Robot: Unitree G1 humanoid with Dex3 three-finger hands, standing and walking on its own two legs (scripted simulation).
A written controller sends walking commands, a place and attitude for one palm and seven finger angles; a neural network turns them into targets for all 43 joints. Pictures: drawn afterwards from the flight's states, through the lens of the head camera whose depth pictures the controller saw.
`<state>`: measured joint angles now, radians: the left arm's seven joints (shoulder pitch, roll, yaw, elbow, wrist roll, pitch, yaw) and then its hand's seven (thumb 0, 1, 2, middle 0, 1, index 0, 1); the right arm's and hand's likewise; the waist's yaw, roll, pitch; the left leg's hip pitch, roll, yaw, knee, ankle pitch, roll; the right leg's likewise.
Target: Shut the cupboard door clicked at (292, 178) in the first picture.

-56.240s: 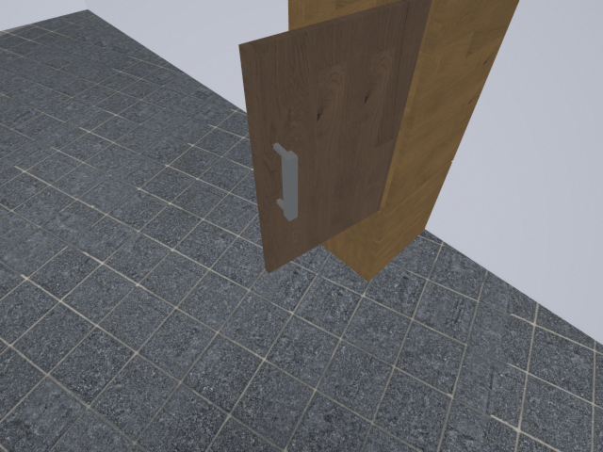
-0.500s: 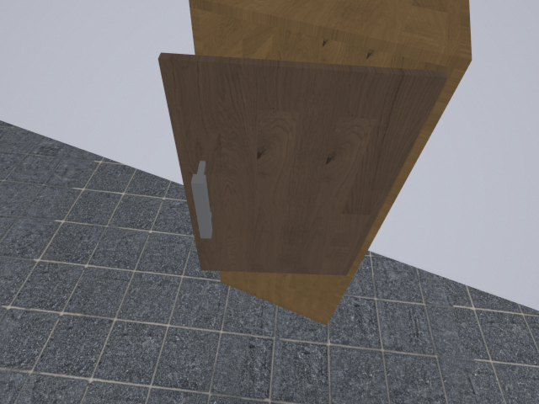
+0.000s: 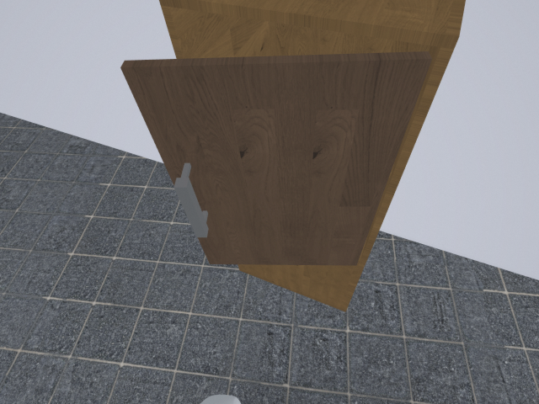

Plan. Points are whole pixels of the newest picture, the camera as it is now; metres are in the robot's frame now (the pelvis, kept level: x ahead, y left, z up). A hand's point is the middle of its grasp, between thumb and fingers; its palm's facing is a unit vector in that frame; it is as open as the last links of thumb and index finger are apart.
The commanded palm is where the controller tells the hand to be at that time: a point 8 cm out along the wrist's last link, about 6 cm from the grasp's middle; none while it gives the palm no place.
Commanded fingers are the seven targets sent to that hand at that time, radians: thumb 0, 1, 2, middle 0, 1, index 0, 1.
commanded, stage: come to a stop and stand still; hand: left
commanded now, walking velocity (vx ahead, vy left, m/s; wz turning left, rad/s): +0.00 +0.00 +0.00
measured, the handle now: (195, 202) +0.46 +0.19 -0.03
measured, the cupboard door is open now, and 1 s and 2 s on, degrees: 21 21 21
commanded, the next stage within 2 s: look again from close up in 0.66 s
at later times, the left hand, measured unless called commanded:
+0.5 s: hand out of the picture +0.00 +0.23 -0.18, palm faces +0.01 -0.99 -0.17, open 7.3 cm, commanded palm none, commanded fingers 0.00 0.90 0.90 -0.20 -0.30 -0.20 -0.30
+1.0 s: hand out of the picture +0.01 +0.26 -0.17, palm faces +0.01 -0.96 -0.27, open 7.3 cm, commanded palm none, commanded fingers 0.00 0.90 0.90 -0.20 -0.30 -0.20 -0.30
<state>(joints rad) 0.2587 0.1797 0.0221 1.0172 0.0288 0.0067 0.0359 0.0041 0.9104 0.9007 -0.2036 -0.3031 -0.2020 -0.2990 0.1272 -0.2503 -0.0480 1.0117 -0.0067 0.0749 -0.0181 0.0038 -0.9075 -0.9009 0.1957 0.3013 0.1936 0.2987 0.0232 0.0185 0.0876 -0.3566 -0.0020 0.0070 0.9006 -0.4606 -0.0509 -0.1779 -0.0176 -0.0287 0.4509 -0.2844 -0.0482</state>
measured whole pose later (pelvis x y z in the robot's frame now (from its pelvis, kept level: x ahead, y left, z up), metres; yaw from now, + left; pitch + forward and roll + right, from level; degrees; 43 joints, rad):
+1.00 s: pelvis -0.03 +0.05 -0.01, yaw +0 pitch -3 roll +0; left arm 0.27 0.23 0.01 1.01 0.02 -0.01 0.02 0.01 0.91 0.90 -0.20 -0.30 -0.20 -0.30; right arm 0.24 -0.23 -0.03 1.01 -0.02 -0.02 -0.03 0.01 -0.90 -0.90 0.20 0.30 0.20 0.30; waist -0.01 0.01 0.02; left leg -0.20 0.01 0.03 0.54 -0.30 0.01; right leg -0.20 -0.05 -0.02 0.54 -0.29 0.03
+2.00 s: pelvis +0.00 +0.03 -0.02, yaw -1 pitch -1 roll -1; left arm 0.44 0.12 0.03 1.10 0.03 0.04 0.01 0.00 0.91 0.90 -0.20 -0.30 -0.20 -0.30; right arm 0.32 -0.11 -0.03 1.14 -0.02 -0.02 -0.05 0.00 -0.91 -0.90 0.20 0.30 0.20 0.30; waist 0.01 -0.05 0.02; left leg -0.22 0.07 0.07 0.63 -0.39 -0.02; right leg -0.25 0.00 -0.05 0.67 -0.40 -0.01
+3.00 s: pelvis +0.04 -0.01 -0.01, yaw +0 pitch -1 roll +0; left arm 0.34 0.14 -0.03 1.11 0.02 -0.01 0.03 0.01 0.91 0.90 -0.20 -0.30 -0.20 -0.30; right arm 0.31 -0.17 0.01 1.05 -0.02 -0.01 -0.02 0.01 -0.93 -0.90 0.20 0.30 0.19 0.30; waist 0.00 0.03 0.02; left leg -0.20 0.00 0.13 0.48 -0.27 0.04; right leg -0.25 -0.06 -0.11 0.50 -0.23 0.00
